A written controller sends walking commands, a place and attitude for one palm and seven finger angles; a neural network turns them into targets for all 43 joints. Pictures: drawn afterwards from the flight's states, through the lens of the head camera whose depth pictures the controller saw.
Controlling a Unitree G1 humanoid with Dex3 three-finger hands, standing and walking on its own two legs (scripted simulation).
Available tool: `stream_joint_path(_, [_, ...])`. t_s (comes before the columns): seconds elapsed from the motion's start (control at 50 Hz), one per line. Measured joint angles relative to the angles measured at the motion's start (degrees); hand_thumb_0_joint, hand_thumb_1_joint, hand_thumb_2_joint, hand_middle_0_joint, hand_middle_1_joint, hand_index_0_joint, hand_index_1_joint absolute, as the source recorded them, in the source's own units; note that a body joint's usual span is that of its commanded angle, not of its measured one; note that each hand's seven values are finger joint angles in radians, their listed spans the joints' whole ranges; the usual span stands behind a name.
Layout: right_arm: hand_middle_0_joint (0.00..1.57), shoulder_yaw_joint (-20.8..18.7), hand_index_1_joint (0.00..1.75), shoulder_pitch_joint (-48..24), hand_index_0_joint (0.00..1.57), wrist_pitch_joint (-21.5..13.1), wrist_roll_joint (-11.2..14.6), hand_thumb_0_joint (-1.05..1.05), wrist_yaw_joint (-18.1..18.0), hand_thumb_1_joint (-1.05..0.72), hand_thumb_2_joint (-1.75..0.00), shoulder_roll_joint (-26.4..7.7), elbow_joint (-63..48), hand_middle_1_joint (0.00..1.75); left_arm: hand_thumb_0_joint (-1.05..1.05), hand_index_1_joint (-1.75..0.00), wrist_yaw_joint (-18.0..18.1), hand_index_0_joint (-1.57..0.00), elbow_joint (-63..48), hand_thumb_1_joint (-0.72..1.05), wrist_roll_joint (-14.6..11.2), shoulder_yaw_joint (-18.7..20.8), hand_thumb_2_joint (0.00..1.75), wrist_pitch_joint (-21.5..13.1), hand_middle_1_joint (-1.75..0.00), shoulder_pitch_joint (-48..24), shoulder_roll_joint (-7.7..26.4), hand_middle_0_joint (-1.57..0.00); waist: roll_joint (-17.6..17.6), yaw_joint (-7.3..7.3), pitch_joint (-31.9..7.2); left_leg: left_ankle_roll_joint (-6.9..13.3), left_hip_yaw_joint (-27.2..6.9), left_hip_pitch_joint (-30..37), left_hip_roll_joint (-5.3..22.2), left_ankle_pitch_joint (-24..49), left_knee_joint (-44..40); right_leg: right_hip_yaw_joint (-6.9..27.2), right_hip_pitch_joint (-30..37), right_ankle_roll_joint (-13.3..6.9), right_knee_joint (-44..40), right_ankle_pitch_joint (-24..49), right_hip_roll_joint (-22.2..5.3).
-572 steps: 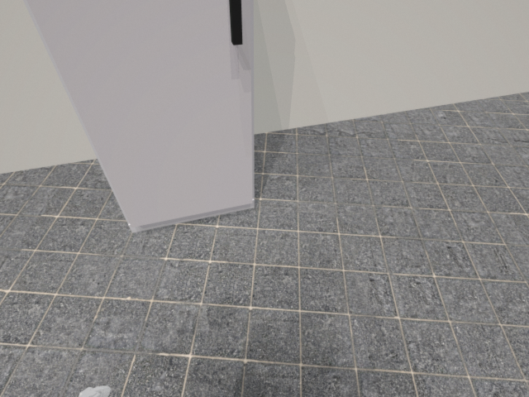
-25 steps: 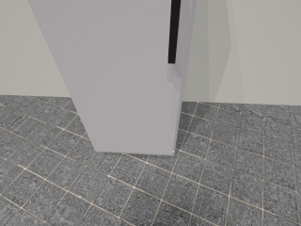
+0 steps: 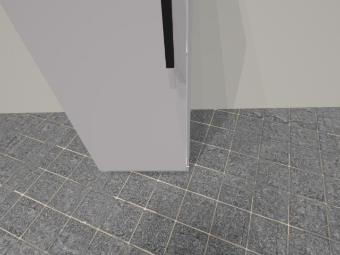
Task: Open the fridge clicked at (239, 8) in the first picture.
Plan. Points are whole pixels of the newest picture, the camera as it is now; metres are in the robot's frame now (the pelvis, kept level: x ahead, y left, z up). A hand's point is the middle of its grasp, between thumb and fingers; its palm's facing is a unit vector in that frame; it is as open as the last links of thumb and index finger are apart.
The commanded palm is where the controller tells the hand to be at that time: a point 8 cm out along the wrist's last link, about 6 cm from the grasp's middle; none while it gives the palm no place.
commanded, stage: look again from close up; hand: right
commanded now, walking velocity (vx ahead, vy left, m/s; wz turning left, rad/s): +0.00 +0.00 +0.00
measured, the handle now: (167, 9) +0.70 +0.02 +0.27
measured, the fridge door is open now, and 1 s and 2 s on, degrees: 0 0 0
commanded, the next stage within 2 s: shuffle to correct the standing spot in 1.62 s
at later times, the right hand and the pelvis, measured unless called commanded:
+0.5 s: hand out of the picture -0.03 -0.17 -0.17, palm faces +0.01 +0.99 -0.17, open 7.3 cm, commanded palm none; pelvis -0.01 +0.00 +0.01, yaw +1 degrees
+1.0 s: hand out of the picture -0.06 -0.11 -0.17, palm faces +0.05 +0.99 -0.13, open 7.3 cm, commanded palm none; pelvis -0.01 +0.03 +0.01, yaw +1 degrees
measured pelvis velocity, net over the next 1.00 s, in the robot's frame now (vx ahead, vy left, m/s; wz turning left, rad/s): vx -0.01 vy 0.03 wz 0.01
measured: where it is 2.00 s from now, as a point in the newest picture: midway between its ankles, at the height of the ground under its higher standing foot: outside the picture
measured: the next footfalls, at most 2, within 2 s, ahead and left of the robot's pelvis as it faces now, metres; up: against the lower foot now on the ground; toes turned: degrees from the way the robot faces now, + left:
none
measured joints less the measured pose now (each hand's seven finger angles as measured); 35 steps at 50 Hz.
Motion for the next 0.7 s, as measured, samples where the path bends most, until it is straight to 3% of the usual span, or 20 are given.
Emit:
stream_joint_path(0.26, [0.2,0.7,0.3,-4.9,0.2,-0.3,-0.3,0.0,1.0,-0.91,-0.9,-0.9,-1.0,0.3,0.01,-0.3,-0.5,-0.2,0.4,0.95,0.0,-0.8,0.9,-0.5,-0.3,-0.9,0.5,-0.2,-0.1,1.73,-0.2,-0.6,-1.9,-1.0,1.9,3.5,-4.4,-2.1,1.8,-1.2,-9.1,5.6,1.9])
stream_joint_path(0.4, [0.2,0.9,0.3,-4.4,0.2,-0.4,-0.1,0.0,0.9,-0.91,-0.9,-0.6,-0.4,0.3,0.01,-0.3,-0.8,-0.2,1.8,0.93,0.0,-1.1,0.9,-0.3,-0.3,0.8,0.3,-0.2,-1.0,2.08,-0.3,-1.1,-1.6,0.0,1.5,3.9,-5.1,-1.8,2.6,-0.7,-9.5,5.9,1.5])
stream_joint_path(0.7, [0.2,1.8,0.3,-1.7,0.2,-0.7,0.2,0.0,0.7,-0.91,-0.9,2.4,0.7,0.3,0.01,-0.3,-1.0,-0.2,2.9,0.91,-0.2,-1.6,0.9,0.1,-0.3,2.6,-1.2,-0.2,-2.3,2.17,0.3,0.5,-1.0,-0.2,-0.3,3.5,-3.9,-1.0,2.2,1.0,-8.2,5.7,-0.2])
